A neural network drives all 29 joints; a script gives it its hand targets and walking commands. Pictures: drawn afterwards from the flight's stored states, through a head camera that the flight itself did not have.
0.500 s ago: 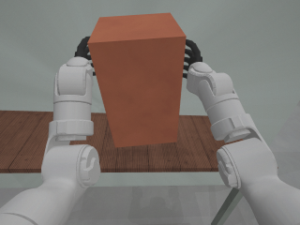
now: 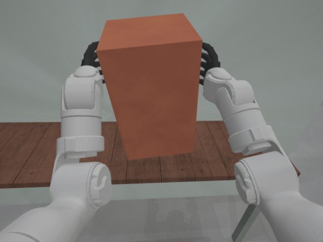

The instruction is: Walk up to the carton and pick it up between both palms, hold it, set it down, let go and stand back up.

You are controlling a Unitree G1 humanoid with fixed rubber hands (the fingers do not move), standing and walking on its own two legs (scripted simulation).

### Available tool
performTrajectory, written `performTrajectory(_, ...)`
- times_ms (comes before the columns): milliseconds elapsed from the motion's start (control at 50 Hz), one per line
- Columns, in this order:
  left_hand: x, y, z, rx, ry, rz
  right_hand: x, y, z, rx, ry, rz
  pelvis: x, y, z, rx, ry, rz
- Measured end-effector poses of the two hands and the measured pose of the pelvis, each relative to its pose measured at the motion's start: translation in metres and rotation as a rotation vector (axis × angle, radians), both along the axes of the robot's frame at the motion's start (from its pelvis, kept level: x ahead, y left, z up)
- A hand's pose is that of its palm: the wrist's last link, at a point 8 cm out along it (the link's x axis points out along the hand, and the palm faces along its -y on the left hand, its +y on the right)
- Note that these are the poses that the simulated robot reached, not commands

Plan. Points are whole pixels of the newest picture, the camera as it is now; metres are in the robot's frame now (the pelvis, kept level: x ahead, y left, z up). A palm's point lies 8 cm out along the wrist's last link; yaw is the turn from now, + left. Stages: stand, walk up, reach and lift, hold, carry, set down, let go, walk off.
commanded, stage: hold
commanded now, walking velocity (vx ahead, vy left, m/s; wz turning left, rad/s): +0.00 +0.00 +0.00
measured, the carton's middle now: (153, 91) +0.38 +0.01 +0.25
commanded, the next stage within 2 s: none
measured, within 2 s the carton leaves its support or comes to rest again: neither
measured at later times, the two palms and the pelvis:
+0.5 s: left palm (83, 71) +0.37 +0.16 +0.30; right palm (204, 70) +0.37 -0.11 +0.31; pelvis +0.00 +0.00 +0.00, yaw +1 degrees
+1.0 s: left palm (89, 73) +0.36 +0.15 +0.30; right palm (209, 75) +0.37 -0.12 +0.30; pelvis +0.00 +0.00 +0.00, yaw +0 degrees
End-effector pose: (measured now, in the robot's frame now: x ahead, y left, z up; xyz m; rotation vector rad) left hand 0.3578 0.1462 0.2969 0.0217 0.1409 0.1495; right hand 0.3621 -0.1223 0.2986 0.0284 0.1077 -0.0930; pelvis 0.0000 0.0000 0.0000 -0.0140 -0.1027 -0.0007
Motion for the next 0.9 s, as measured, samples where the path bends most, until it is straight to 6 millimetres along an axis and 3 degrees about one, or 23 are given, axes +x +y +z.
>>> performTrajectory(300, 0.003, 0.008, 0.009, -0.005, 0.015, -0.002, 0.001, 0.008, 0.005, -0.040, 0.018, 0.000, 0.000, -0.004, 0.000, -0.002, 0.014, 0.006)
performTrajectory(500, 0.008, 0.015, 0.004, 0.004, 0.014, -0.013, 0.007, 0.015, 0.009, -0.032, 0.019, -0.007, 0.002, 0.002, 0.000, -0.008, 0.018, 0.012)
performTrajectory(900, 0.007, 0.002, -0.005, -0.001, 0.016, -0.010, 0.005, 0.003, -0.002, -0.008, 0.028, -0.009, 0.001, 0.006, -0.001, -0.008, 0.028, -0.001)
